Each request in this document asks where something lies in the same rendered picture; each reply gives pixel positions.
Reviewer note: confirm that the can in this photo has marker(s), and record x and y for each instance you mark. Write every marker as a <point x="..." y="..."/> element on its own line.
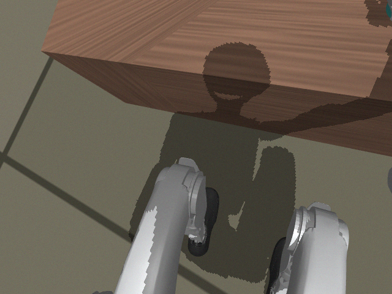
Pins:
<point x="388" y="11"/>

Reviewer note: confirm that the right robot foot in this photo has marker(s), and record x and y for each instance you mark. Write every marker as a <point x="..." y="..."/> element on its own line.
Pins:
<point x="275" y="264"/>

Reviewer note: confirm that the left robot foot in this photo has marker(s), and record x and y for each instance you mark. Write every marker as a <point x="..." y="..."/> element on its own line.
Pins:
<point x="199" y="249"/>

